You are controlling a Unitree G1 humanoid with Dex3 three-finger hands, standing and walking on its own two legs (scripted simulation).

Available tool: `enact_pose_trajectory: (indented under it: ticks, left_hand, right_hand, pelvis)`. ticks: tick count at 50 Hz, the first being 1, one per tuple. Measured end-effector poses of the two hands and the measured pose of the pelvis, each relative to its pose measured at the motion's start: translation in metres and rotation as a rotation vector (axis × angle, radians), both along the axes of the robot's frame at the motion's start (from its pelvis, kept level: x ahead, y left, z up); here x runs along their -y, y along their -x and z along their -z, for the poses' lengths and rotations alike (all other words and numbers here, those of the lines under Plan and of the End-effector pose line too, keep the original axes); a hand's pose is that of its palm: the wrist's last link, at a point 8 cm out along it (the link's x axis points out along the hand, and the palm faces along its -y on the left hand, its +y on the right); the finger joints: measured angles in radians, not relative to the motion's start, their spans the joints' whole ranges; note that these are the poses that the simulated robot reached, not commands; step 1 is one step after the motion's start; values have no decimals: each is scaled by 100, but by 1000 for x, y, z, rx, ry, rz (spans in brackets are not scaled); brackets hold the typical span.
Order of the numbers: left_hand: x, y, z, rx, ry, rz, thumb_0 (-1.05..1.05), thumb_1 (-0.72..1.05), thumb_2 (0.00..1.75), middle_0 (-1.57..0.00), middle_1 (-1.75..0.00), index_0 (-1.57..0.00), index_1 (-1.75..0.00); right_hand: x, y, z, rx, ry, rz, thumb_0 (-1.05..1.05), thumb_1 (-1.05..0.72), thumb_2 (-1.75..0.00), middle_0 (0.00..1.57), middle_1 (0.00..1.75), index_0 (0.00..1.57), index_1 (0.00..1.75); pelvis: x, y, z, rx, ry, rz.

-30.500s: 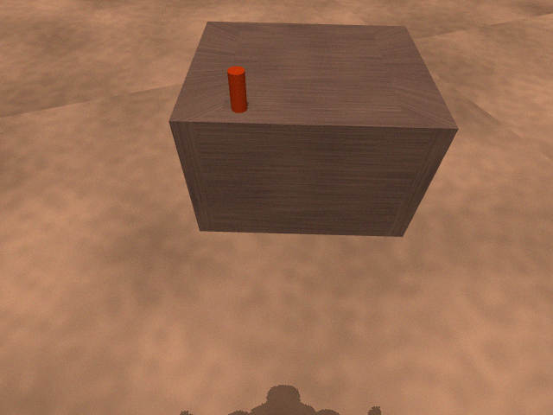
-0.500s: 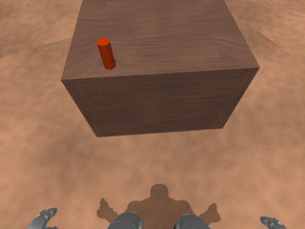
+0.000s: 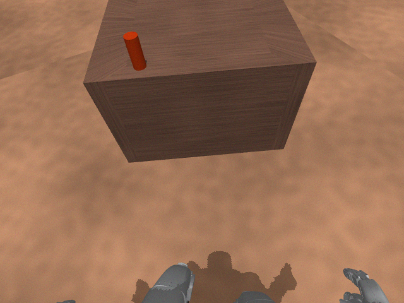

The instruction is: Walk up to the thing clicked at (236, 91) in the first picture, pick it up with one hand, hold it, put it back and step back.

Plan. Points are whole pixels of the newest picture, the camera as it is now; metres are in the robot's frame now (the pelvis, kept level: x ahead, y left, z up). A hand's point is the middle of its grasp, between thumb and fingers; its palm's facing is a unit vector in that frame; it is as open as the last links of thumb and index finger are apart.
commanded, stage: step back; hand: left
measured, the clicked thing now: (135, 51) +0.95 +0.30 -0.09
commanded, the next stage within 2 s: stand in 1.44 s
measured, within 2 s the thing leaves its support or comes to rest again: neither
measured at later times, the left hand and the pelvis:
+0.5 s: hand out of the picture -0.09 +0.29 -0.14, palm faces +0.09 -0.92 -0.39, open 7.4 cm; pelvis -0.10 +0.00 +0.00, yaw +5 degrees
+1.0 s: hand out of the picture -0.01 +0.31 -0.15, palm faces +0.05 -0.93 -0.37, open 7.4 cm; pelvis -0.07 +0.04 +0.00, yaw +3 degrees
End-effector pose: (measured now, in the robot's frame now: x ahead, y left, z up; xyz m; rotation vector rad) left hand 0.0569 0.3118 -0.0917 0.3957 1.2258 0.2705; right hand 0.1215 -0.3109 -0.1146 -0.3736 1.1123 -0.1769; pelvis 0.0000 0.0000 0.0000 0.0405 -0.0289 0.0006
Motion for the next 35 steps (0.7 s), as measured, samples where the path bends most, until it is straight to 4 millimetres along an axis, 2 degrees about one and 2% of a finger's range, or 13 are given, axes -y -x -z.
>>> enact_pose_trajectory:
  ticks: [7,11,15,20,23,26,31,35]
  left_hand:
    - [-2,44,-12,70,-49,-34,0,90,90,-21,-30,-21,-30]
    - [-11,74,-10,104,-49,-65,0,90,90,-21,-30,-21,-30]
    - [-22,108,0,88,-27,-90,0,90,90,-21,-30,-21,-30]
    - [-23,142,5,27,24,-118,0,90,90,-21,-30,-21,-30]
    - [-20,154,10,6,44,-120,0,90,90,-21,-30,-21,-30]
    - [-13,160,14,-21,51,-109,0,90,90,-21,-30,-21,-30]
    - [2,159,14,-1,52,-99,0,90,90,-21,-30,-21,-30]
    - [1,156,8,18,50,-107,0,90,90,-21,-30,-21,-30]
  right_hand:
    - [3,62,12,-113,-1,-54,1,-90,-90,20,30,21,30]
    - [-3,87,15,-151,-3,-89,1,-90,-90,20,30,21,30]
    - [-12,111,10,-146,-7,-86,1,-90,-90,20,30,21,30]
    - [-20,141,-6,-131,-8,-65,1,-90,-90,21,30,21,30]
    - [-20,146,-9,-115,-9,-57,1,-90,-90,21,30,21,30]
    - [-15,143,-6,-85,-18,-42,1,-90,-90,21,30,21,30]
    - [-9,131,0,-75,-23,-38,1,-90,-90,21,30,21,30]
    - [-12,120,-3,-76,-21,-63,1,-90,-90,20,30,21,30]
  pelvis:
    - [8,45,-1,0,-3,-67]
    - [5,70,3,5,3,-112]
    - [-3,91,4,15,-4,-128]
    - [-8,101,-6,16,22,-124]
    - [-5,104,-6,18,19,-107]
    - [-2,103,-3,18,17,-81]
    - [3,102,-1,27,54,-76]
    - [-3,99,-5,20,46,-79]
